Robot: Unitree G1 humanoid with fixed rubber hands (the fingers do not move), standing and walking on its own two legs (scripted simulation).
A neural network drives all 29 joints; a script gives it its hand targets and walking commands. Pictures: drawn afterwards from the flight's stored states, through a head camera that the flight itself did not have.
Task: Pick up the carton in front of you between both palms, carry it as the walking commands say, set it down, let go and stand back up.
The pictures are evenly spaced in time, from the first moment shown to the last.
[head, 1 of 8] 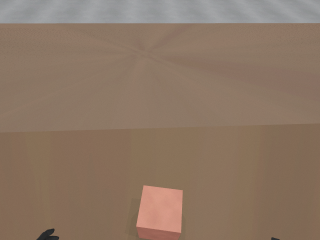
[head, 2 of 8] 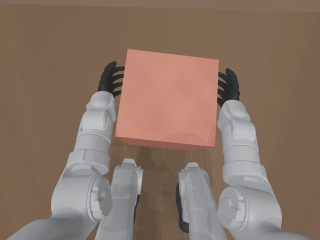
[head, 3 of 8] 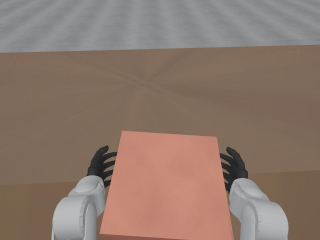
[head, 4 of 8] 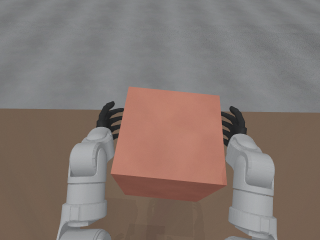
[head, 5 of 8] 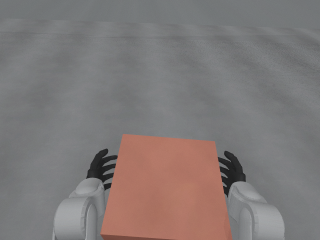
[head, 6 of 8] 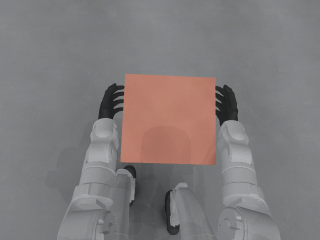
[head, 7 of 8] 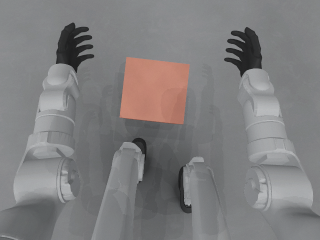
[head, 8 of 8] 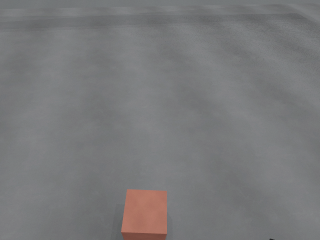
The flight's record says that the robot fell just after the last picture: no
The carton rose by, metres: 0.68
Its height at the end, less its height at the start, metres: -0.33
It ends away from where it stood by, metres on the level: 5.12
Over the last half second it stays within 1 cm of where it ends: yes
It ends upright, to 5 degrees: yes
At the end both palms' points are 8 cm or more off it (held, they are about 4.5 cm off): yes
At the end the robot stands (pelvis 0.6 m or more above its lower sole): yes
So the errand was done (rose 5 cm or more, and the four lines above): yes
